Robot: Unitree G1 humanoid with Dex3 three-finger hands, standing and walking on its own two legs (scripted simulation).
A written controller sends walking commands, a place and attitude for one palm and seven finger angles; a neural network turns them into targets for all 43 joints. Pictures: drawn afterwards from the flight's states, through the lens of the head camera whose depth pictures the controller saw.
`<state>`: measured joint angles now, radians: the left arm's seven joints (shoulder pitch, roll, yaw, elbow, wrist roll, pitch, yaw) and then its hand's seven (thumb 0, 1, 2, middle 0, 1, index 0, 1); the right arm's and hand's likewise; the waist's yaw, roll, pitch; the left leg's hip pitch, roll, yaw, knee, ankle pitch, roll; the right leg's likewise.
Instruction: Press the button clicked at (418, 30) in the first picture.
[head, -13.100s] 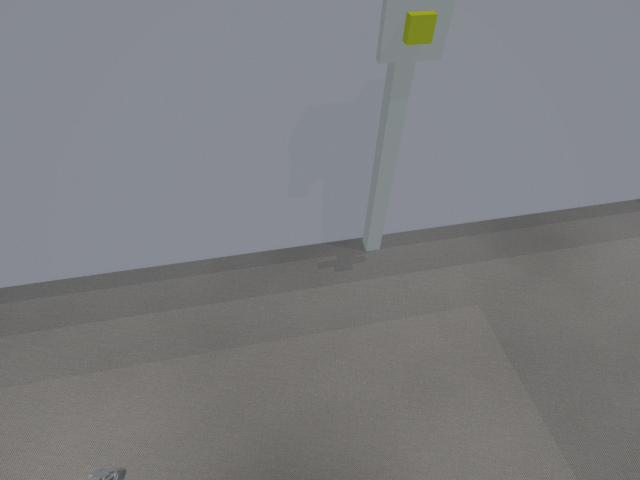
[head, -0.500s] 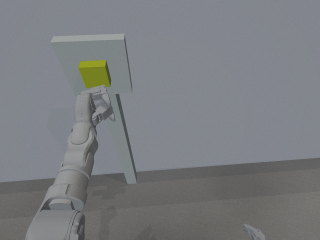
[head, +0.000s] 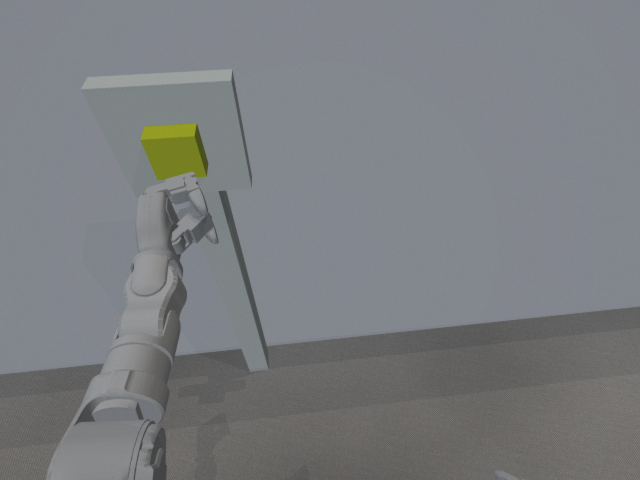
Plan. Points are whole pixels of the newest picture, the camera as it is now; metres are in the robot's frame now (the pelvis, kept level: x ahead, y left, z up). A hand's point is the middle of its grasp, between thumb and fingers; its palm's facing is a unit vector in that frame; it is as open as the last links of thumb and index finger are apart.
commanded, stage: aim a knuckle at the button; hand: left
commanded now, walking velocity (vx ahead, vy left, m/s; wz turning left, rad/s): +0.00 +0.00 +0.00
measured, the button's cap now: (177, 150) +0.51 +0.21 +0.15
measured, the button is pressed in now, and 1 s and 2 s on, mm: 0 3 9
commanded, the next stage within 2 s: press the button with the knuckle in 0.24 s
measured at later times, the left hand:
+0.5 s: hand (205, 217) +0.42 +0.16 +0.11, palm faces +0.16 -0.99 +0.01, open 3.1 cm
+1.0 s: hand (203, 198) +0.45 +0.17 +0.11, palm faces +0.16 -0.99 +0.01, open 2.9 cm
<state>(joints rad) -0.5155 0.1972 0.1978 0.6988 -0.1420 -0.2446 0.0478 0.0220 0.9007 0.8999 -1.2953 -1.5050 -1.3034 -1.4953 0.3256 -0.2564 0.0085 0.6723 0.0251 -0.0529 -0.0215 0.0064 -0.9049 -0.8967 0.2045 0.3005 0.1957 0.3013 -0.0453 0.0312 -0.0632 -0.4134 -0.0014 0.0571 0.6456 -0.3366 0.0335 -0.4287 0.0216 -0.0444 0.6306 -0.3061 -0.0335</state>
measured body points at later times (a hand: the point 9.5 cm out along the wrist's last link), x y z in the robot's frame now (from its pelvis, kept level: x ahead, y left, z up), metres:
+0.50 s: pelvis +0.00 +0.00 +0.00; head +0.02 +0.00 +0.45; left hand +0.40 +0.21 +0.11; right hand +0.10 -0.25 -0.11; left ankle -0.01 +0.10 -0.72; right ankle +0.01 -0.10 -0.72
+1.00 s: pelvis -0.01 +0.01 -0.01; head +0.04 +0.01 +0.44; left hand +0.44 +0.22 +0.11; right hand +0.04 -0.25 -0.13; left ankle -0.01 +0.10 -0.72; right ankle +0.01 -0.10 -0.72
